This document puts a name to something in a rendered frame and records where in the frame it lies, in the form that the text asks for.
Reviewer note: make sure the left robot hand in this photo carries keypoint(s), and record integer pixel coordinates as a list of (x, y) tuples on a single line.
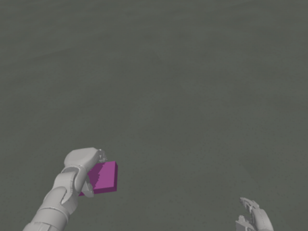
[(86, 158)]

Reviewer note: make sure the left robot arm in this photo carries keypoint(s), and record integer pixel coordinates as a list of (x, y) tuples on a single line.
[(60, 202)]

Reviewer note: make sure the right robot hand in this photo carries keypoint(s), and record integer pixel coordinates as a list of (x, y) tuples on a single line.
[(259, 219)]

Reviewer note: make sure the small box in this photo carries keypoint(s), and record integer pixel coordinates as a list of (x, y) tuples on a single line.
[(103, 177)]

